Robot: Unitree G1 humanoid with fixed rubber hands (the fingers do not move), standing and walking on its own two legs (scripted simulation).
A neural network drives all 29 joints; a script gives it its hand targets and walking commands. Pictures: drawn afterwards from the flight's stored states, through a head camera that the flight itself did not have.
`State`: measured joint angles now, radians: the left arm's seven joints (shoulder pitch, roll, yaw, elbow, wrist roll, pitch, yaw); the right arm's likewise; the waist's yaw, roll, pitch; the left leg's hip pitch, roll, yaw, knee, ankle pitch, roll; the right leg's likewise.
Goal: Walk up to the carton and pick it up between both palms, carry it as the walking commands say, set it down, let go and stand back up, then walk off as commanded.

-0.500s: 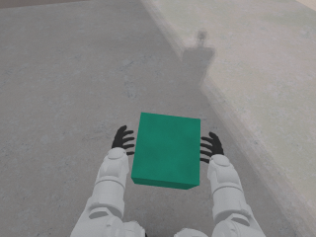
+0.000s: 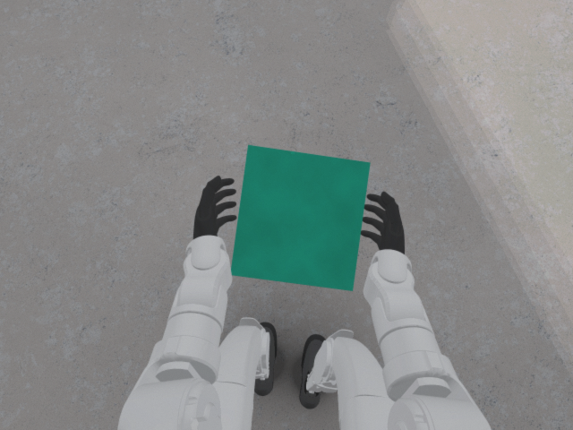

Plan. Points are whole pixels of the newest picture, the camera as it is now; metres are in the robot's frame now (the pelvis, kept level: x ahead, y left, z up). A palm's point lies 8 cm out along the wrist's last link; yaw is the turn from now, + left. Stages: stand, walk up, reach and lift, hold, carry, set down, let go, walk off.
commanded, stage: set down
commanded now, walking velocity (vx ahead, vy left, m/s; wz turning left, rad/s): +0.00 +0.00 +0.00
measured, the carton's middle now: (296, 218) +0.41 +0.03 -0.17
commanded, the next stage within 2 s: none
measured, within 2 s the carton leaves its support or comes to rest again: neither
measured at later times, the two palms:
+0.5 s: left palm (219, 237) +0.37 +0.16 -0.17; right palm (372, 248) +0.37 -0.11 -0.17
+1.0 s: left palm (229, 231) +0.40 +0.16 -0.26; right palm (359, 238) +0.41 -0.10 -0.26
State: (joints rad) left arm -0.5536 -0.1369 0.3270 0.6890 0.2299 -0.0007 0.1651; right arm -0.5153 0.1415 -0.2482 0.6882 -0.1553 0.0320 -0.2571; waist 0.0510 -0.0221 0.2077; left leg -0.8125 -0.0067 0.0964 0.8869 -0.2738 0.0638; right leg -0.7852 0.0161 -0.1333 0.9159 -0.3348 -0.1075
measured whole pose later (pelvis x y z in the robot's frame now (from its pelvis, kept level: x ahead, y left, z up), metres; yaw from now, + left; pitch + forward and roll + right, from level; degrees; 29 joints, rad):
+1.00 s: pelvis -0.02 +0.01 -0.12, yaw -2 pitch +32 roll +0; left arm -0.85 0.05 0.15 0.78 -0.04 0.01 0.29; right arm -0.85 -0.05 -0.03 0.75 0.10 0.03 -0.36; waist 0.06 -0.02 0.18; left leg -1.55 0.00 0.08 1.39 -0.40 0.07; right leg -1.53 0.01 -0.13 1.41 -0.45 -0.12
